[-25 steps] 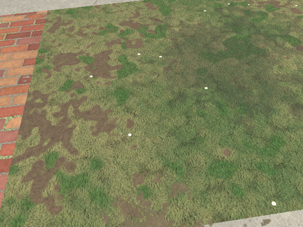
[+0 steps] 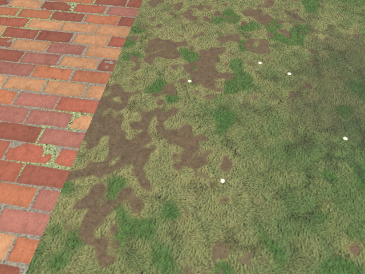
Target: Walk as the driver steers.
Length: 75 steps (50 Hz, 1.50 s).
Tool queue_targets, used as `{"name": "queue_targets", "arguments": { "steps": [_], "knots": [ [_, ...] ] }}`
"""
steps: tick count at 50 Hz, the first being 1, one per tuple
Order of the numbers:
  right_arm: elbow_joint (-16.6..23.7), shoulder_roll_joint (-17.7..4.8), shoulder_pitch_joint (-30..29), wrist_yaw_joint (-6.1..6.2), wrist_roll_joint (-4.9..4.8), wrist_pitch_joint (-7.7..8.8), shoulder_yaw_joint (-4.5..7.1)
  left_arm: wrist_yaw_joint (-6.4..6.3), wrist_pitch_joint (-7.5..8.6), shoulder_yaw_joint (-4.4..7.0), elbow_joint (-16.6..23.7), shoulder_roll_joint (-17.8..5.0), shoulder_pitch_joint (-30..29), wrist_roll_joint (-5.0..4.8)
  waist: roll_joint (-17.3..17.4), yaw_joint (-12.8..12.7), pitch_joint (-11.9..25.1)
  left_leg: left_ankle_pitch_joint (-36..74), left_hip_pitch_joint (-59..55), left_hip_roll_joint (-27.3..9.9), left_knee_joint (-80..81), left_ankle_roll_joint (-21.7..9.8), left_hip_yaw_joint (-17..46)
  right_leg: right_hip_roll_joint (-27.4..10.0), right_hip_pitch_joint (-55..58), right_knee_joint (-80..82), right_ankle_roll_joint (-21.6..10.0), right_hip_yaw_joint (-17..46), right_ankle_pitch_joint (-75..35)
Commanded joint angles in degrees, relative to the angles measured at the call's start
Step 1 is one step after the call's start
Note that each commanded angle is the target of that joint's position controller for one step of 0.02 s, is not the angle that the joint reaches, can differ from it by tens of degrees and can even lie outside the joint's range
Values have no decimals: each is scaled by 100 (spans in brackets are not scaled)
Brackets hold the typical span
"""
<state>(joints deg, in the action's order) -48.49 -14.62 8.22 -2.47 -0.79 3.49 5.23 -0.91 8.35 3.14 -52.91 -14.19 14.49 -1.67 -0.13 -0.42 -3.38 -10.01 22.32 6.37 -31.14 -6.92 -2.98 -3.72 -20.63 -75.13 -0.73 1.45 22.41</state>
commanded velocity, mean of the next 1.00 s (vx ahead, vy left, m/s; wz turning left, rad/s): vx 0.15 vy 0.00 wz -0.23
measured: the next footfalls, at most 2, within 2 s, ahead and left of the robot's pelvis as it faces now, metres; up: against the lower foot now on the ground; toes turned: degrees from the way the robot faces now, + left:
right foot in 0.34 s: +0.39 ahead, -0.12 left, +0.00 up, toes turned +2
left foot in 0.78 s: +0.36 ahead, +0.11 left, +0.00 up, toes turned -16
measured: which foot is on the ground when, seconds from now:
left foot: down 0.00-0.36, up 0.38-0.76, down 0.78-1.00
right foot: up 0.00-0.32, down 0.34-0.78, up 0.80-1.00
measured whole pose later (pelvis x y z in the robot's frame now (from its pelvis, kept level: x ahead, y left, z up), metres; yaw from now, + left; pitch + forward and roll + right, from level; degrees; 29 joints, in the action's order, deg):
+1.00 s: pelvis +0.28 +0.01 +0.02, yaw -19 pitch +2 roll -1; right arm -41.3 -14.0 11.1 3.0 1.0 0.0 3.3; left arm -1.1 -3.2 5.9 -37.4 -19.4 12.3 -1.1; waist -2.8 0.9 -0.4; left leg -12.7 15.2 -2.3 -25.5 -0.7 -2.3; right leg 1.8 -34.2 -64.9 5.2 3.9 20.1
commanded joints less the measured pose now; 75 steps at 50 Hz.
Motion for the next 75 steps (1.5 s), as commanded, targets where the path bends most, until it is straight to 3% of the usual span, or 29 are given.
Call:
{"name": "queue_targets", "arguments": {
  "steps": [1,5,9,14,17,18,19,20,21,23,25,28,35,38,39,40,41,42,45,50,59,60,61,62,63,64,66,69,75],
  "knots": [
    [427,-466,-32,43,39,164,62,-25,27,228,513,-759,205,96,-159,-180,682,881,-1410,-1639,1831,-1136,2502,-478,-1483,374,8,473,-435],
    [377,-771,346,230,13,172,101,-71,-154,186,889,-561,-465,272,84,-132,294,1954,-574,-1368,1992,-1071,1731,-411,-1497,1799,362,117,-1210],
    [151,-609,918,331,26,88,23,37,-90,38,967,-269,-1103,254,349,303,426,3199,-650,-933,1585,-451,788,9,-831,3745,221,-281,-3159],
    [6,-673,928,361,135,59,-41,222,-99,49,1092,-546,-1422,190,519,370,563,3131,-1697,-1464,1047,-274,979,172,-848,4411,-157,-152,-2974],
    [96,-816,563,427,86,-21,-6,295,-55,201,929,-973,-538,239,475,-187,916,4080,-2110,-1312,-330,-24,821,459,-24,4980,-492,-285,-2824],
    [229,-767,590,458,155,-31,-38,286,-51,281,890,-1292,-3,298,25,-336,1462,3029,-1570,-924,-1678,227,582,-112,1097,4813,-798,418,-4841],
    [247,-388,1420,428,214,14,-146,275,-135,308,1024,-1603,65,379,-1290,43,2209,-769,294,-142,-3881,726,355,-1521,2957,4551,-1933,2250,-6701],
    [211,-523,1564,338,195,27,-185,256,-248,215,1037,-1165,178,268,-1366,-85,2776,-2773,1106,29,-4644,813,859,-1867,3479,5007,-2338,3346,-5913],
    [298,-857,1183,307,57,-22,-95,230,-343,192,1197,-1021,-133,187,-807,-156,2297,-2439,1521,-278,-5043,822,1082,-1618,2973,5185,-2090,3099,-4368],
    [458,-811,524,396,62,-225,-68,153,-527,137,1371,-890,-596,171,48,-66,1237,-1837,1585,-584,-4536,848,906,-1185,1341,5647,-1625,2422,-2512],
    [556,-678,516,475,107,-368,-59,112,-630,154,1452,-924,-760,239,-269,170,854,-1574,975,-674,-3433,827,810,-681,276,5955,-1351,2065,-1574],
    [524,-463,635,548,106,-342,-110,27,-711,258,1565,-1074,-650,251,-689,166,1089,-1386,489,-486,-2293,947,663,-413,133,5940,-1312,1822,-1757],
    [676,-586,289,514,47,-271,-70,-101,-900,353,1795,-1121,-547,138,-928,-10,1118,-859,83,-363,-845,939,798,-353,262,5904,-1030,2452,-431],
    [584,-687,695,433,18,-170,6,-144,-999,347,1871,-1048,-538,73,-906,234,1024,-253,-899,-463,632,681,689,-39,-52,5583,-720,2429,-228],
    [590,-1048,936,449,116,-165,105,-146,-1010,286,1910,-840,-427,72,-416,248,1100,-386,-1582,-1368,1055,362,1368,271,-676,4871,-430,2075,335],
    [620,-1538,793,465,300,-219,221,-112,-959,249,2155,-609,-564,37,1356,39,767,26,-1587,-2533,1527,-410,2842,1198,-1831,3431,-127,706,940],
    [810,-1290,494,458,448,-195,166,-67,-858,363,2156,-1024,-486,154,1542,38,788,706,-1181,-3069,1620,-894,3395,956,-1924,2012,110,682,1152],
    [1001,-988,90,497,385,-173,83,-31,-865,456,1975,-1232,-226,128,1052,-131,809,1045,-1129,-2809,1443,-752,2815,844,-1813,1309,183,764,794],
    [1119,-721,-208,527,139,-190,-16,-63,-1054,404,1716,-935,101,123,638,-150,623,1578,-1185,-2101,1189,-318,1514,728,-1932,276,471,500,63],
    [1046,-938,381,603,178,-342,65,12,-1078,248,2208,-666,-683,47,957,312,623,1781,-1920,-2146,1201,-537,974,361,-2029,1418,727,87,-264],
    [1053,-1276,113,441,-95,-346,233,232,-1126,310,2315,-704,-369,39,1102,58,798,1776,-1518,-2415,519,-197,353,442,156,4550,43,-667,-858],
    [951,-1109,315,426,-103,-324,195,195,-1122,372,2217,-800,-128,58,857,-12,868,1407,-1179,-2233,65,112,89,570,836,5161,-136,-590,-1450],
    [939,-838,522,394,56,-303,129,125,-1102,513,2220,-1236,117,49,-156,2,1052,172,-126,-1812,-1130,633,-437,-133,1972,5312,-435,470,-3100],
    [1268,-475,394,348,373,-276,-31,57,-1072,601,2404,-1892,91,134,-1970,162,1041,-2974,1696,-1024,-2842,1146,-524,-1665,2639,5005,-1397,2489,-5499],
    [1385,-834,-196,390,243,-239,73,132,-940,541,2388,-1651,327,320,-1405,-430,1526,-3037,1925,-820,-3738,1167,421,-1959,2268,5284,-2098,2781,-4905],
    [1384,-997,-364,417,77,-266,127,157,-844,471,2331,-1522,110,338,-983,-306,1187,-2566,1990,-904,-4024,1088,598,-1587,2006,5377,-1863,2285,-4269],
    [1215,-1005,-193,508,130,-349,163,90,-831,371,2356,-1204,-490,119,-615,3,863,-1693,1924,-1001,-3719,1060,707,-1029,1532,5389,-1310,1719,-3538],
    [1139,-877,100,486,152,-348,148,6,-892,326,2390,-1178,-724,157,-713,203,968,-1044,1329,-780,-3457,1142,612,-717,1048,5453,-1260,1498,-3373],
    [1246,-673,-231,404,108,-277,34,-70,-959,395,2338,-1351,-578,135,-847,-19,918,-967,791,-562,-1660,1149,720,-608,942,5365,-1264,2004,-2194]
  ]
}}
